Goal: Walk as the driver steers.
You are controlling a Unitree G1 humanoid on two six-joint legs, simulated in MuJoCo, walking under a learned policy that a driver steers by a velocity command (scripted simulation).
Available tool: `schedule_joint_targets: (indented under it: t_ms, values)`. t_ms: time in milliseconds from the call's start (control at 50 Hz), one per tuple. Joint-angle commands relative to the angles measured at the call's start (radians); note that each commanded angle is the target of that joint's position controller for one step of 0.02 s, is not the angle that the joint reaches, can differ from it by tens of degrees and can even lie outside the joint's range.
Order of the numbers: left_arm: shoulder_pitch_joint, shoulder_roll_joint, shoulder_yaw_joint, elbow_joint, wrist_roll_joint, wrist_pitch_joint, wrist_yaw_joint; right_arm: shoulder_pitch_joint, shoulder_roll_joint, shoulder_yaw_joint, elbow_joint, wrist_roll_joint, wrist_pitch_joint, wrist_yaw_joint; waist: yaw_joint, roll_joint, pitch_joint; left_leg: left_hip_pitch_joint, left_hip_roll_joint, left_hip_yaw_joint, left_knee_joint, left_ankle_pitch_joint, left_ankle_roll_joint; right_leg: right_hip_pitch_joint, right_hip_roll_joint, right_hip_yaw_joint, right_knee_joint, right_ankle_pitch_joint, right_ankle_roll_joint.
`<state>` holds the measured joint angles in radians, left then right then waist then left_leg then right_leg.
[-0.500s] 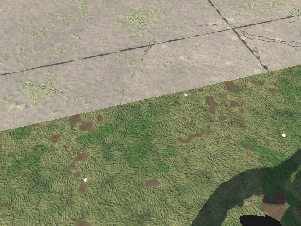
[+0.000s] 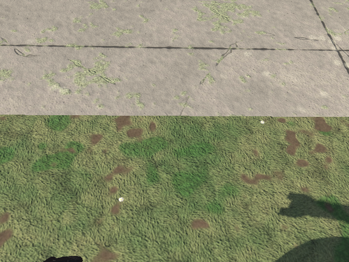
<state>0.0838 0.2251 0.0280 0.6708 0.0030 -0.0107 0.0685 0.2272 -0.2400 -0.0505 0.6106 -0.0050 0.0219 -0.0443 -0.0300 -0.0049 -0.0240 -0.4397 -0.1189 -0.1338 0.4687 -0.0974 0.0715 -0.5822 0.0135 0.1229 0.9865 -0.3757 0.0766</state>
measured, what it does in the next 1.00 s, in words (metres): steps on the spot: right foot, then left foot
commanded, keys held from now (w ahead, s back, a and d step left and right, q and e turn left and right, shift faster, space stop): q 0.06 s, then no key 0.94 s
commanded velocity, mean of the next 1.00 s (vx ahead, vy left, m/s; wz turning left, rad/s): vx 0.00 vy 0.00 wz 0.16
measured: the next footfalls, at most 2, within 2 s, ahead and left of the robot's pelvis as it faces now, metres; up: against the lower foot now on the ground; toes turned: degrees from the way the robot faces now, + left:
right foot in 0.18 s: +0.07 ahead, -0.15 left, +0.00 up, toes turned +9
left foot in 0.54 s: +0.00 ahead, +0.11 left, +0.00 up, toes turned +6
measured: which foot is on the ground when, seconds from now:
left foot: down 0.00-0.20, up 0.22-0.52, down 0.54-1.00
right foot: up 0.00-0.16, down 0.18-1.00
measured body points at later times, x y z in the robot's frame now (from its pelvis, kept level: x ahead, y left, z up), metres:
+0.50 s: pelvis +0.00 -0.04 +0.00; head +0.00 -0.06 +0.45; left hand +0.10 +0.21 -0.09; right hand +0.19 -0.26 -0.11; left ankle -0.04 +0.11 -0.72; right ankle +0.03 -0.15 -0.73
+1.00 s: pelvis -0.02 -0.02 +0.00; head -0.02 -0.02 +0.45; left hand +0.04 +0.23 -0.13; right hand +0.12 -0.23 -0.13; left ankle -0.04 +0.10 -0.73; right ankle +0.03 -0.15 -0.73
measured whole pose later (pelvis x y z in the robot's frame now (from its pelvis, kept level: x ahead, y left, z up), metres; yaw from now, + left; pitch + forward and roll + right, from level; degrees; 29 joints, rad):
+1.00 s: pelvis -0.02 -0.02 +0.00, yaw +7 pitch -1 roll +0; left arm 0.26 0.18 0.04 0.81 0.01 -0.01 0.04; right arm 0.26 -0.16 -0.01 0.77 -0.01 -0.02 -0.03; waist 0.01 0.00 0.01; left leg -0.23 -0.01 -0.02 0.56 -0.31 0.00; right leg -0.28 -0.02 0.04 0.57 -0.26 0.03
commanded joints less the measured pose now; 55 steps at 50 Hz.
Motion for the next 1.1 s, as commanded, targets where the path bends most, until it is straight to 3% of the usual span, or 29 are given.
schedule_joint_targets:
  t_ms: [20, 100, 160, 180, 200, 220, 240, 260, 280, 300, 360, 400, 420, 460, 500, 520, 540, 560, 580, 600, 620, 660, 860, 1100]
  values:
    - [0.022, 0.069, 0.027, -0.057, -0.005, -0.008, 0.008, -0.017, -0.142, -0.048, -0.093, 0.001, -0.001, -0.009, 0.015, 0.157, -0.132, 0.153, 0.224, -0.309, -0.139, -0.084, 0.135, 0.039, 0.022, -0.032, -0.074, 0.018, -0.002]
    - [0.038, 0.074, 0.035, -0.05, -0.016, -0.027, -0.009, -0.02, -0.125, -0.048, -0.103, 0.001, 0.009, -0.002, 0.002, 0.189, -0.132, 0.191, 0.237, -0.359, -0.113, -0.057, 0.131, 0.124, 0.023, -0.044, -0.229, -0.003, -0.029]
    - [0.099, 0.068, 0.043, -0.027, -0.01, -0.037, -0.03, -0.023, -0.109, -0.042, -0.094, 0.023, 0.014, 0.003, 0.037, 0.169, -0.119, 0.141, 0.199, -0.337, -0.054, -0.041, 0.092, 0.316, 0.017, -0.079, -0.511, 0.158, -0.076]
    - [0.118, 0.101, 0.054, -0.029, 0.008, -0.035, -0.032, -0.005, -0.09, -0.037, -0.092, 0.019, 0.01, 0.004, 0.034, 0.108, -0.117, 0.055, 0.163, -0.297, 0.009, -0.154, 0.052, 0.414, -0.08, -0.008, -0.544, 0.22, -0.12]
    - [0.106, 0.161, 0.064, -0.051, 0.034, -0.025, -0.029, 0.03, -0.042, -0.023, -0.097, 0.006, 0.003, 0.008, -0.004, -0.126, -0.103, -0.101, 0.035, -0.137, 0.226, -0.417, -0.007, 0.499, -0.285, 0.185, -0.596, 0.412, -0.214]
    - [0.129, 0.186, 0.079, -0.047, 0.057, -0.028, -0.034, -0.039, -0.113, -0.045, -0.123, 0.007, -0.018, 0.01, 0.038, -0.34, -0.044, -0.221, -0.037, 0.018, 0.425, -0.571, -0.064, 0.402, -0.426, 0.397, -0.681, 0.517, -0.371]
    - [0.099, 0.158, 0.077, -0.069, 0.051, -0.034, -0.03, -0.052, -0.162, -0.063, -0.103, -0.001, -0.028, 0.015, 0.044, -0.232, -0.04, -0.214, 0.012, -0.019, 0.613, -0.524, -0.096, 0.372, -0.405, 0.375, -0.68, 0.446, -0.384]
    - [0.056, 0.126, 0.069, -0.079, 0.034, -0.031, -0.023, -0.043, -0.155, -0.065, -0.073, 0.005, -0.023, 0.02, 0.025, -0.149, -0.033, -0.205, 0.023, -0.024, 0.7, -0.458, -0.109, 0.357, -0.338, 0.288, -0.661, 0.387, -0.333]
    - [0.02, 0.102, 0.056, -0.091, 0.015, -0.028, -0.021, -0.016, -0.124, -0.058, -0.039, 0.004, -0.006, 0.017, 0.005, -0.102, -0.022, -0.178, 0.038, -0.013, 0.761, -0.41, -0.126, 0.332, -0.277, 0.21, -0.656, 0.346, -0.289]
    - [0.002, 0.088, 0.046, -0.092, 0.002, -0.026, -0.022, -0.003, -0.099, -0.051, -0.028, 0.002, 0.004, 0.014, -0.001, -0.093, -0.006, -0.172, 0.046, -0.003, 0.81, -0.364, -0.138, 0.317, -0.254, 0.176, -0.66, 0.349, -0.281]
    - [0.025, 0.041, 0.02, -0.08, 0.009, -0.018, -0.024, -0.043, -0.038, -0.024, -0.032, 0.006, 0.005, 0.008, 0.016, -0.117, -0.008, -0.111, 0.093, 0.066, 0.686, -0.279, -0.16, 0.327, -0.175, 0.067, -0.666, 0.326, -0.275]
    - [0.062, 0.048, 0.019, -0.066, 0.009, -0.009, -0.024, -0.102, 0.001, -0.001, -0.047, 0.006, -0.003, 0.008, 0.051, -0.153, -0.02, -0.037, 0.133, 0.104, 0.435, -0.282, -0.163, 0.377, -0.151, 0.042, -0.645, 0.333, -0.269]
    - [0.1, 0.071, 0.025, -0.054, 0.012, -0.005, -0.024, -0.119, 0.005, 0.003, -0.05, 0.009, -0.006, 0.01, 0.07, -0.179, -0.027, 0.005, 0.132, 0.118, 0.349, -0.318, -0.164, 0.395, -0.162, 0.055, -0.636, 0.341, -0.281]
    - [0.145, 0.109, 0.035, -0.043, 0.009, 0.004, -0.025, -0.097, -0.032, -0.007, -0.038, 0.018, -0.008, 0.013, 0.081, -0.194, -0.029, 0.057, 0.12, 0.135, 0.214, -0.346, -0.159, 0.422, -0.196, 0.105, -0.607, 0.353, -0.304]
    - [0.143, 0.107, 0.033, -0.036, -0.013, 0.007, -0.024, -0.047, -0.039, -0.01, -0.007, 0.017, -0.016, 0.015, 0.049, -0.166, -0.009, 0.155, 0.113, 0.142, -0.034, -0.149, -0.125, 0.395, -0.195, 0.117, -0.572, 0.399, -0.285]
    - [0.175, 0.103, 0.03, -0.02, -0.02, -0.001, -0.027, -0.04, -0.055, -0.01, -0.005, 0.005, -0.019, 0.015, 0.045, -0.144, -0.007, 0.229, 0.132, 0.099, -0.096, -0.041, -0.099, 0.353, -0.188, 0.119, -0.564, 0.43, -0.253]
    - [0.183, 0.09, 0.024, -0.02, -0.01, -0.018, -0.032, -0.021, -0.092, -0.013, -0.015, -0.012, -0.024, 0.01, 0.045, -0.084, -0.05, 0.337, 0.196, 0.029, -0.06, 0.12, -0.07, 0.288, -0.168, 0.094, -0.537, 0.397, -0.207]
    - [0.206, 0.063, 0.019, -0.026, 0.007, -0.038, -0.042, -0.019, -0.142, -0.026, -0.005, -0.013, -0.026, 0.011, 0.083, 0.068, -0.08, 0.37, 0.232, 0.019, 0.026, 0.191, -0.025, 0.239, -0.085, -0.003, -0.52, 0.291, -0.158]
    - [0.161, 0.044, 0.013, -0.02, 0.017, -0.045, -0.042, -0.006, -0.075, -0.016, 0.013, -0.008, -0.029, 0.023, 0.046, 0.128, -0.094, 0.293, 0.211, 0.024, 0.008, 0.033, 0.0, 0.293, -0.035, -0.076, -0.497, 0.183, -0.112]
    - [0.115, 0.049, 0.017, -0.022, 0.016, -0.044, -0.041, -0.02, -0.026, -0.001, 0.014, -0.011, -0.031, 0.029, 0.035, 0.116, -0.053, 0.241, 0.202, 0.017, -0.022, -0.061, -0.003, 0.299, -0.027, -0.085, -0.484, 0.156, -0.093]
    - [0.096, 0.037, 0.017, -0.021, 0.013, -0.038, -0.038, -0.039, -0.022, 0.001, 0.013, -0.016, -0.034, 0.029, 0.037, 0.113, -0.027, 0.201, 0.195, 0.021, -0.034, -0.107, -0.014, 0.304, -0.027, -0.088, -0.477, 0.162, -0.09]
    - [0.11, 0.04, 0.021, -0.014, 0.012, -0.025, -0.034, -0.044, -0.027, 0.002, 0.014, -0.01, -0.045, 0.026, 0.041, 0.104, 0.017, 0.155, 0.188, 0.025, -0.043, -0.133, -0.023, 0.309, -0.031, -0.08, -0.479, 0.185, -0.095]
    - [0.162, 0.037, 0.03, 0.051, 0.005, -0.016, -0.028, -0.004, -0.017, 0.013, 0.063, -0.004, -0.058, 0.018, 0.045, 0.021, 0.037, 0.121, 0.169, 0.036, -0.05, -0.173, -0.02, 0.345, -0.04, -0.067, -0.489, 0.187, -0.09]
    - [0.192, 0.043, 0.032, 0.128, 0.001, -0.012, -0.015, 0.051, -0.01, 0.015, 0.154, -0.001, -0.054, 0.008, 0.038, 0.005, 0.041, 0.144, 0.143, 0.071, -0.049, -0.14, -0.027, 0.343, -0.045, -0.061, -0.507, 0.205, -0.095]
Keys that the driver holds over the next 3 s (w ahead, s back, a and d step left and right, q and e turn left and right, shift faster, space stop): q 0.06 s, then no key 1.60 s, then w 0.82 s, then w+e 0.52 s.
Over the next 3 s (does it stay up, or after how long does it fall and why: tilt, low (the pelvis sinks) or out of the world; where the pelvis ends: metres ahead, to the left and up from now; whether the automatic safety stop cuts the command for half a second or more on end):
stays up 0.60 0.03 -0.02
